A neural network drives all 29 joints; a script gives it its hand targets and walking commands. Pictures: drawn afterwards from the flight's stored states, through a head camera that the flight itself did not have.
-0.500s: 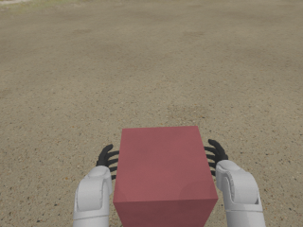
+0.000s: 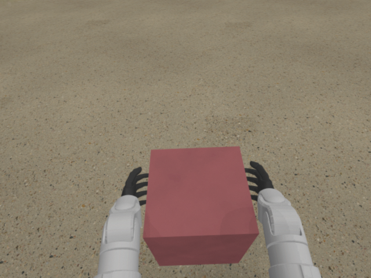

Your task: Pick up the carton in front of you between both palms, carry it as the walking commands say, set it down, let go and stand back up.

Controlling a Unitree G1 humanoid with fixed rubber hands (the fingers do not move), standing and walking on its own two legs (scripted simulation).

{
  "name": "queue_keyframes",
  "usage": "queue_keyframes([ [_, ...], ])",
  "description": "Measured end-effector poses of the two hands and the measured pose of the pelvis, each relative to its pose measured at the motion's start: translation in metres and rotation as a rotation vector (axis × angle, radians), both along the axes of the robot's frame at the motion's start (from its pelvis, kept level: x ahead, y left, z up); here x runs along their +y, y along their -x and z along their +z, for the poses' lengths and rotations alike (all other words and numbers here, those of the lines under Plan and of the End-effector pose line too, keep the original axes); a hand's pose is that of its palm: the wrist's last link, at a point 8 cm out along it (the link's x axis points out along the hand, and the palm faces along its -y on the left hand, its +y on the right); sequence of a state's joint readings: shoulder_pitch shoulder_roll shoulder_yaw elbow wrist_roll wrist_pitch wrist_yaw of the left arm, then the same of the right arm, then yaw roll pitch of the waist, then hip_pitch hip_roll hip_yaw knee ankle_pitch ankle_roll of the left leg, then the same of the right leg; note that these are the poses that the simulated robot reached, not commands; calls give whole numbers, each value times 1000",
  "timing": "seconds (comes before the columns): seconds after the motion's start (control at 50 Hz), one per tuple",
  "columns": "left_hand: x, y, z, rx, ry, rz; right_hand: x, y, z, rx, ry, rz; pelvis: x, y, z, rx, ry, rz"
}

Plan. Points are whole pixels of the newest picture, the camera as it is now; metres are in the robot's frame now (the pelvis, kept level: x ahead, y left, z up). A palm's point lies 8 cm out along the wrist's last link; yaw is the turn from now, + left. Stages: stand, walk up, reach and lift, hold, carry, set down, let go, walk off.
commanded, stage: carry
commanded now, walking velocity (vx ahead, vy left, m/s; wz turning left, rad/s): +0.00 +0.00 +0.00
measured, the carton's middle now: (197, 209) +0.30 +0.00 -0.04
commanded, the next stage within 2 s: none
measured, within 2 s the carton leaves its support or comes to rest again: neither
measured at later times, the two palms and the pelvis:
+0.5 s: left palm (129, 195) +0.30 +0.15 +0.04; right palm (263, 189) +0.30 -0.15 +0.04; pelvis +0.02 +0.00 +0.01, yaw +0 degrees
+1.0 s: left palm (137, 131) +0.51 +0.16 +0.05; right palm (242, 125) +0.51 -0.14 +0.05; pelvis +0.23 +0.01 +0.01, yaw -1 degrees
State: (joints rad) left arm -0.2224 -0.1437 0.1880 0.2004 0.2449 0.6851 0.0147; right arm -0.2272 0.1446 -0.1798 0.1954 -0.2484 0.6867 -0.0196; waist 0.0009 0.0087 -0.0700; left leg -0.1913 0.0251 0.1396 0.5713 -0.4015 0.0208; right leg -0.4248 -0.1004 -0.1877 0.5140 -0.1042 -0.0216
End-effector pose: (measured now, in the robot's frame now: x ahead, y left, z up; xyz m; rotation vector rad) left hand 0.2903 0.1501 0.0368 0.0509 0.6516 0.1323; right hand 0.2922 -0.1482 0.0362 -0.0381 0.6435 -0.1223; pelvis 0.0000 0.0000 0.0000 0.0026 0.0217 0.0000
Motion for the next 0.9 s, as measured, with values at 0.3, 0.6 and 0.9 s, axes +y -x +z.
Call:
queue_keyframes([
  [0.3, 6, 7, 1, 16, 3, 4, 5, 6, 1, 16, 2, 2, 5, -2, -1, -4, 5, 0],
  [0.6, -14, -49, 11, 5, -12, -4, -15, -46, 5, 5, -17, -8, -14, -54, 5, 10, 19, 3],
  [0.9, -9, -152, 24, -4, 8, 21, -9, -157, 24, -5, 0, 13, -12, -163, 23, 51, -11, 8],
])
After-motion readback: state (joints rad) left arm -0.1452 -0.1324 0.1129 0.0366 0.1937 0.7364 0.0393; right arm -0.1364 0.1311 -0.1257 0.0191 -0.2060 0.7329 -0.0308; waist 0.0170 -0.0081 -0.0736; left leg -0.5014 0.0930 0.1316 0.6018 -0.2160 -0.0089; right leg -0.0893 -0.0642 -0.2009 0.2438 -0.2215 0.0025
